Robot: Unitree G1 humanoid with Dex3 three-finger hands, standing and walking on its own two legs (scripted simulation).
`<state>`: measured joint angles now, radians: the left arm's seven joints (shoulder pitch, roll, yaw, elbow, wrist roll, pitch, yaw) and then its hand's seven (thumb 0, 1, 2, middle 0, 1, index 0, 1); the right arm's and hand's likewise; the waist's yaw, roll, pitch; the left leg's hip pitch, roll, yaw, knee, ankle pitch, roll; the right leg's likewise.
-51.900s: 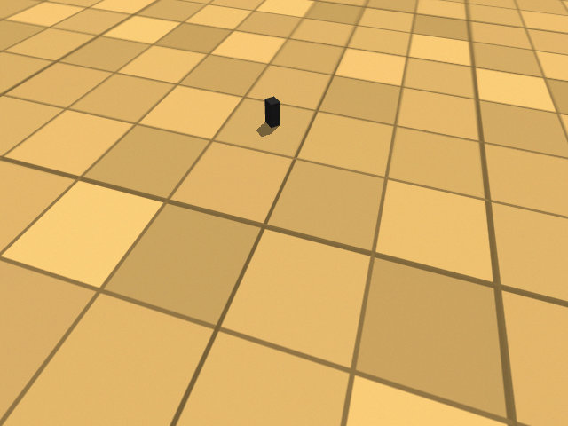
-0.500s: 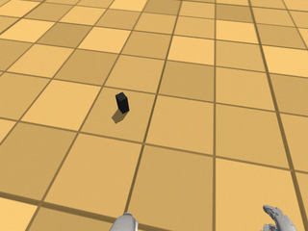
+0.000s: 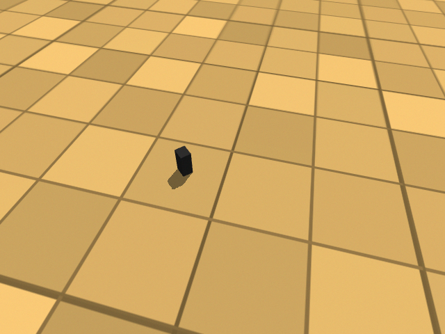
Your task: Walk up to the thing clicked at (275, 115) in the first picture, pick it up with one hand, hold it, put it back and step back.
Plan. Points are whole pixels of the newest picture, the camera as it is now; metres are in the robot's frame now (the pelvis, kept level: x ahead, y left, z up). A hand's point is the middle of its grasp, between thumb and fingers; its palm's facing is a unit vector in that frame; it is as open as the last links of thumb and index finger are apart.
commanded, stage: step back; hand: left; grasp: from the side
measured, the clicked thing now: (183, 161) +1.11 +0.22 -0.69
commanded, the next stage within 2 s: stand in 0.44 s
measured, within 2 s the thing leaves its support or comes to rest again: neither
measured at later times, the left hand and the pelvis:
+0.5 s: hand out of the picture +0.11 +0.29 -0.15, palm faces +0.07 -0.92 -0.38, open 7.4 cm; pelvis +0.04 +0.02 +0.00, yaw +3 degrees
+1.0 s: hand out of the picture +0.12 +0.28 -0.14, palm faces +0.02 -0.94 -0.33, open 7.4 cm; pelvis +0.04 +0.02 +0.02, yaw +2 degrees
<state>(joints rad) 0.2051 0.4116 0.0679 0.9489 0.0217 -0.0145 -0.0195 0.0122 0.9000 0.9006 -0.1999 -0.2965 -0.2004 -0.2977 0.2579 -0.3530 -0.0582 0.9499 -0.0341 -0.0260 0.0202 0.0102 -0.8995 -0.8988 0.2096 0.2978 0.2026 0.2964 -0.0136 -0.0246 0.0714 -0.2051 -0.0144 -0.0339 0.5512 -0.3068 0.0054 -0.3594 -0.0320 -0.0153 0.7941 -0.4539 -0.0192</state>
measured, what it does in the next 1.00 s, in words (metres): steps on the spot: right foot, then left foot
